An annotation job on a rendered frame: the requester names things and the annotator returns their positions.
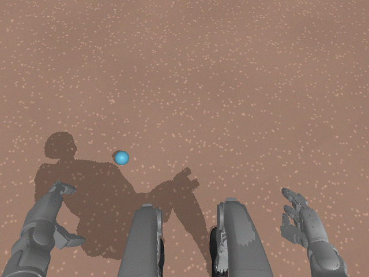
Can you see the left robot hand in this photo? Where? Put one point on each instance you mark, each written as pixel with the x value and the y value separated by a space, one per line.
pixel 47 208

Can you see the right robot arm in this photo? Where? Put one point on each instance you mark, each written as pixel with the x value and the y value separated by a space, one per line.
pixel 325 261

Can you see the left robot arm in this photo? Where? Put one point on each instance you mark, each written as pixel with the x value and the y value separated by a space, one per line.
pixel 31 253

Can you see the right robot foot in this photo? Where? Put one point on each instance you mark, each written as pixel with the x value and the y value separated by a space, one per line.
pixel 213 253

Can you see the ball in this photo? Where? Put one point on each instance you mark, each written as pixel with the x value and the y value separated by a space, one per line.
pixel 121 157

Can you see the right robot hand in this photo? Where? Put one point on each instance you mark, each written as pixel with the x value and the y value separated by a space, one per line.
pixel 308 226

